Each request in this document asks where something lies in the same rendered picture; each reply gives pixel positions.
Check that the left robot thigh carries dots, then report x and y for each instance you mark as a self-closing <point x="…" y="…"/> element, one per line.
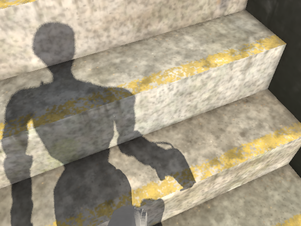
<point x="128" y="216"/>

